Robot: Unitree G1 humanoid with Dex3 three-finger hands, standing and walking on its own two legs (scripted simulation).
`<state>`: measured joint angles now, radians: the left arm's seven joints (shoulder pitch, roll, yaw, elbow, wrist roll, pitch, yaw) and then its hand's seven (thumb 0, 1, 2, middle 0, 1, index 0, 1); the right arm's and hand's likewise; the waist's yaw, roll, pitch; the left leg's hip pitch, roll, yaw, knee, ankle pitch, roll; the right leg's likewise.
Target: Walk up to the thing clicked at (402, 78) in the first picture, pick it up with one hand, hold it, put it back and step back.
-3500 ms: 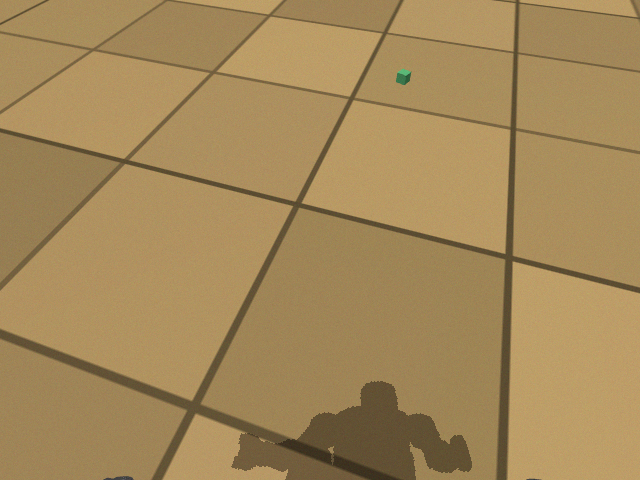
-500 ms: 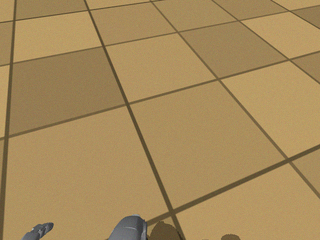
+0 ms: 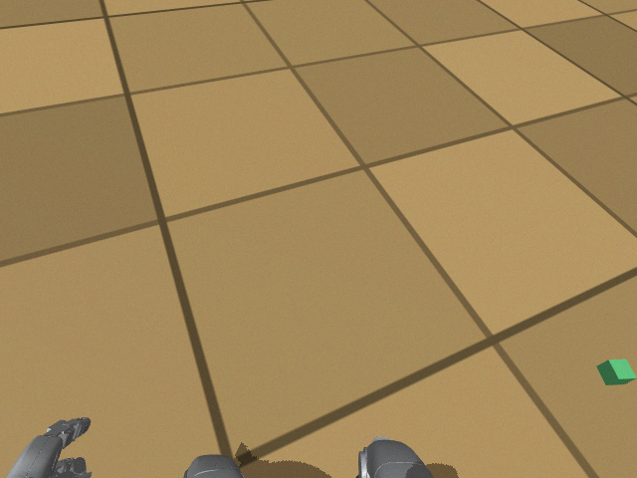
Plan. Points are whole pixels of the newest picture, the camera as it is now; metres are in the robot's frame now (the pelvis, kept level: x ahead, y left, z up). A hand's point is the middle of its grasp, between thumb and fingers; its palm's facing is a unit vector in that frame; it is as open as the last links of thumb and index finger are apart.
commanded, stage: walk up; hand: left
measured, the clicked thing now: (616, 372) +0.47 -0.98 -0.70
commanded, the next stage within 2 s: none
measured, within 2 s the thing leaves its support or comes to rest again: neither
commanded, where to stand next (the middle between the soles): +0.14 -1.30 m, yaw +10 degrees
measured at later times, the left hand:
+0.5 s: hand (272, 447) +0.17 +0.06 -0.13, palm faces -0.07 -0.95 -0.31, open 7.4 cm
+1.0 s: hand (439, 437) +0.18 -0.17 -0.13, palm faces -0.03 -0.95 -0.31, open 7.4 cm
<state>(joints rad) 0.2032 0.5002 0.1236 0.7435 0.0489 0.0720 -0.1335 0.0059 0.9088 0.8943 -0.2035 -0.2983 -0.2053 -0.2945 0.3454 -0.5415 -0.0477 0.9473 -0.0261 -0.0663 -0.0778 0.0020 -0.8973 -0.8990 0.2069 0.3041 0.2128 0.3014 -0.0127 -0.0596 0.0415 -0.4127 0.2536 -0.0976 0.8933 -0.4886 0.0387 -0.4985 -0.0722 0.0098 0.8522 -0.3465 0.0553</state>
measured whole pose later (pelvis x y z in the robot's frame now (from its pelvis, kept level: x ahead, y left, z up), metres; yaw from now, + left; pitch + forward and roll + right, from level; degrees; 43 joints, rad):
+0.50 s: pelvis +0.07 -0.23 +0.01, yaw +2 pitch -2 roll +1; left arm 0.23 0.52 0.09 0.74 0.04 0.12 -0.13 0.01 0.91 0.89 -0.21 -0.30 -0.21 -0.29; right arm 0.38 -0.49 -0.03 0.89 -0.02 -0.10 -0.08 0.00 -0.90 -0.90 0.21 0.30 0.22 0.30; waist -0.01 -0.13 0.08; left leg -0.40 0.16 0.02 0.76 -0.34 0.01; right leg -0.57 -0.08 0.11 1.00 -0.40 0.02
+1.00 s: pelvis +0.11 -0.45 +0.02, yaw +5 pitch -2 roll +1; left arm 0.23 0.48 0.05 0.75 0.05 0.12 -0.08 0.01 0.91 0.89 -0.20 -0.30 -0.21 -0.29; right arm 0.38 -0.41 -0.02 0.89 0.00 -0.09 -0.10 0.00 -0.90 -0.90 0.21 0.30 0.22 0.30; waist 0.00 -0.13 0.11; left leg -0.36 0.03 0.06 0.70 -0.31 0.02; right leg -0.55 0.07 0.08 1.09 -0.40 -0.02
